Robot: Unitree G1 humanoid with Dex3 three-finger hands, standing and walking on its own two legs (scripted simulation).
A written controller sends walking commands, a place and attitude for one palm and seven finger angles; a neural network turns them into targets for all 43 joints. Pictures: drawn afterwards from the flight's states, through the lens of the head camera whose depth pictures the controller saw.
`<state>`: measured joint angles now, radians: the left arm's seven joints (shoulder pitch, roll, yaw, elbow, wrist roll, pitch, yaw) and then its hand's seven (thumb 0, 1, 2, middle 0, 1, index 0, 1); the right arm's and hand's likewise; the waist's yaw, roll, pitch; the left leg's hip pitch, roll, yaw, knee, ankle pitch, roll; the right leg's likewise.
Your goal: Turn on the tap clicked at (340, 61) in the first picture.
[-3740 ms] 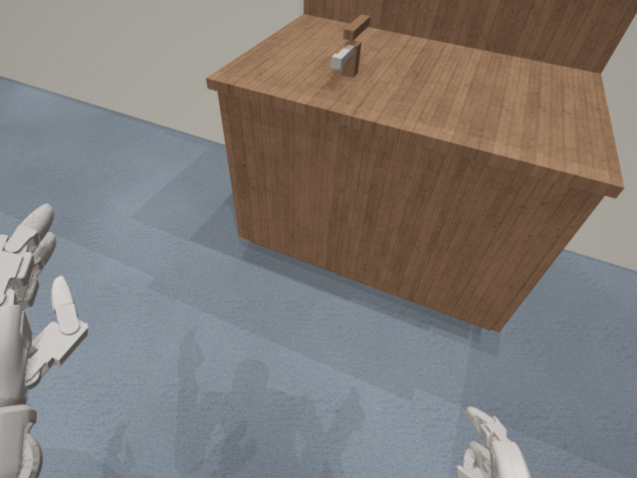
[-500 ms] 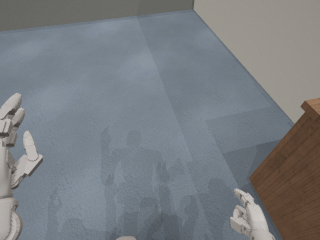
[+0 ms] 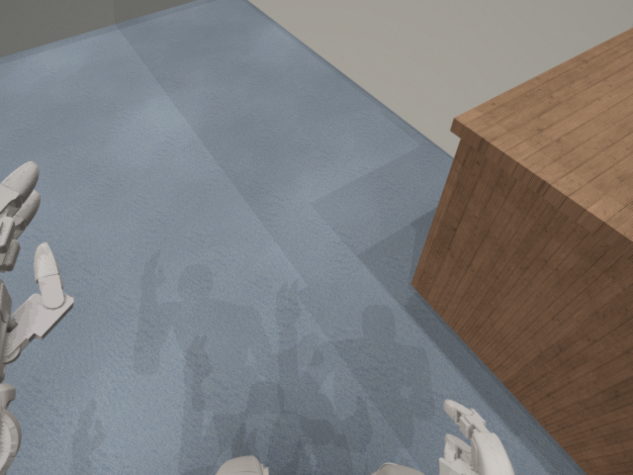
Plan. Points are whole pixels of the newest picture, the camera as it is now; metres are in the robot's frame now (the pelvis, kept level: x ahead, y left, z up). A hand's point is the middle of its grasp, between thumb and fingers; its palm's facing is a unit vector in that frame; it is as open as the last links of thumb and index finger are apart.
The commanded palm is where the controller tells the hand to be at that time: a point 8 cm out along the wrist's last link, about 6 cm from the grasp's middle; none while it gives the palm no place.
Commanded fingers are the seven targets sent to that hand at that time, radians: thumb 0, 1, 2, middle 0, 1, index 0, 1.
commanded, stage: turn to face it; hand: left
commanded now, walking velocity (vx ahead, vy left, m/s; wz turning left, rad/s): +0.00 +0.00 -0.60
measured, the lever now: out of the picture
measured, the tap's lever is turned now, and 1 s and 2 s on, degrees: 0 0 0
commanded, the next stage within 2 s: take the last steps up to it in 1.98 s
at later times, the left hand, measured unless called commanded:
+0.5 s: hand (123, 322) +0.21 +0.17 +0.19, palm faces +0.19 -0.90 -0.40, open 7.4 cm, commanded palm +0.18 +0.21 +0.20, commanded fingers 0.00 0.90 0.90 -0.20 -0.30 -0.20 -0.30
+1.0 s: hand (269, 356) +0.19 +0.05 +0.19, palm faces -0.13 -0.88 -0.45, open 7.4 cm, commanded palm +0.17 +0.11 +0.20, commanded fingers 0.00 0.90 0.90 -0.20 -0.30 -0.20 -0.30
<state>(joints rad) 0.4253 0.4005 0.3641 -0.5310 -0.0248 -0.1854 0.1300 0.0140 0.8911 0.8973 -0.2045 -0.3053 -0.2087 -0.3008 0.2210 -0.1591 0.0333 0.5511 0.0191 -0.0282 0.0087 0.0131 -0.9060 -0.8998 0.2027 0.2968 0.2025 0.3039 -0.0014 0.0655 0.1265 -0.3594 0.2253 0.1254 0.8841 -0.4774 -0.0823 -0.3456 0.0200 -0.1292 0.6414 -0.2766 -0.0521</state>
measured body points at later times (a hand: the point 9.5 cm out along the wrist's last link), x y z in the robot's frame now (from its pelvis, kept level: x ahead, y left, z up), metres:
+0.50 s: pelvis -0.06 -0.01 +0.01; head -0.05 -0.01 +0.46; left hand +0.20 +0.22 +0.21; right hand +0.06 -0.27 -0.06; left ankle -0.02 +0.14 -0.72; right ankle -0.04 -0.10 -0.67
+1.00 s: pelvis -0.12 -0.03 +0.01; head -0.09 -0.05 +0.46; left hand +0.19 +0.10 +0.21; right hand -0.14 -0.34 -0.07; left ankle -0.05 +0.08 -0.72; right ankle -0.08 -0.14 -0.72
